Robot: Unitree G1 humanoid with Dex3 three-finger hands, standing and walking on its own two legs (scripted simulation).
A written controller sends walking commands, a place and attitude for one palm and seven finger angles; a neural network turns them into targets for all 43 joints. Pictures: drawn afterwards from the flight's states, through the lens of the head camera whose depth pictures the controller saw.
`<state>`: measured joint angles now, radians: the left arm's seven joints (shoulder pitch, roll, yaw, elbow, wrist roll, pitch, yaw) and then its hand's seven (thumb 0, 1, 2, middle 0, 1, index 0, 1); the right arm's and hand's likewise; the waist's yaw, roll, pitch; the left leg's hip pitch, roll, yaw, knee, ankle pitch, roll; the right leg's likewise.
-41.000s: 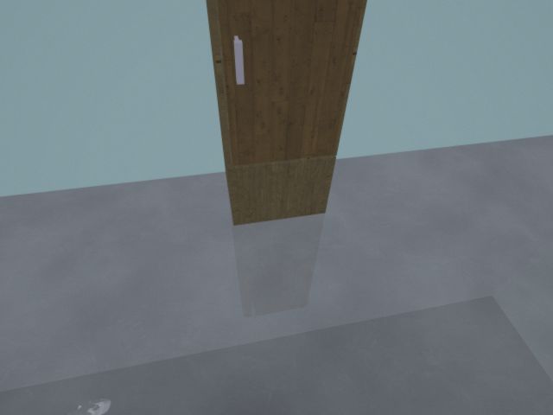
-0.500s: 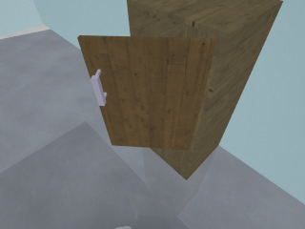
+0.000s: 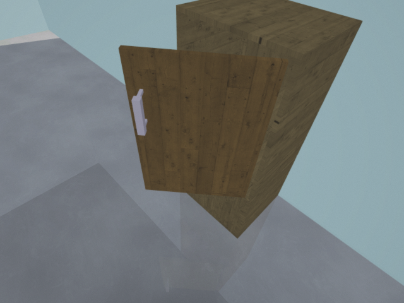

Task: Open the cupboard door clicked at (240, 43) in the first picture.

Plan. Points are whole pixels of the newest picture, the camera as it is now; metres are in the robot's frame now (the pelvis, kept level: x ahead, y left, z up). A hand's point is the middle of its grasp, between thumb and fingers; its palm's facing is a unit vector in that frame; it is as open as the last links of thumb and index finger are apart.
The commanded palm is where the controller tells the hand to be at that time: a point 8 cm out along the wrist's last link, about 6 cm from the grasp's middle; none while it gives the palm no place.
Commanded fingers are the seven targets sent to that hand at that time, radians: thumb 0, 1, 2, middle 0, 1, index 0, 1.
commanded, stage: come to a stop and stand still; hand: left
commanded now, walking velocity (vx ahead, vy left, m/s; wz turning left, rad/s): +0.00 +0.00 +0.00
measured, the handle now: (141, 112) +0.59 +0.21 +0.05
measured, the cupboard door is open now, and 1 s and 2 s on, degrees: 41 41 41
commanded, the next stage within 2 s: look again from close up in 0.84 s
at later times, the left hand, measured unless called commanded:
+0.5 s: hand out of the picture -0.02 +0.20 -0.18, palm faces +0.02 -0.99 -0.13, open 7.4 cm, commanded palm none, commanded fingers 0.00 0.90 0.90 -0.20 -0.30 -0.20 -0.30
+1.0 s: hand out of the picture -0.01 +0.22 -0.18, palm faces +0.00 -0.99 -0.15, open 7.4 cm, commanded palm none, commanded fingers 0.00 0.90 0.90 -0.20 -0.30 -0.20 -0.30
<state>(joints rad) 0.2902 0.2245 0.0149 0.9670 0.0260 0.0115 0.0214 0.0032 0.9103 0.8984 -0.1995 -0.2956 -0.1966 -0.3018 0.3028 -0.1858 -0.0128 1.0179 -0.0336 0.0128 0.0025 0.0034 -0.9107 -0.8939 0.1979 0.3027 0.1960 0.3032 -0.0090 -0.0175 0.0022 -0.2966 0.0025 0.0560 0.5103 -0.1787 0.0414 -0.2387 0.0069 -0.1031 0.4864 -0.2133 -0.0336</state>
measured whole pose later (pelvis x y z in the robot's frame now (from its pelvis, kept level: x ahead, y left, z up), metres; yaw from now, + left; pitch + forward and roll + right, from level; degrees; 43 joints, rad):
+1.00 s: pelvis +0.03 +0.06 +0.01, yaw -2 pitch -1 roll -1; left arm 0.37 0.14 0.00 1.10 0.03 0.00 0.05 0.00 0.91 0.90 -0.20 -0.30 -0.19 -0.30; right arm 0.29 -0.13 -0.02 1.12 -0.01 -0.01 -0.02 0.01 -0.92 -0.89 0.20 0.30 0.20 0.30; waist 0.01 -0.03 0.01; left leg -0.20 -0.09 0.12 0.36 -0.15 0.13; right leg -0.19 -0.08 -0.03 0.41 -0.19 0.05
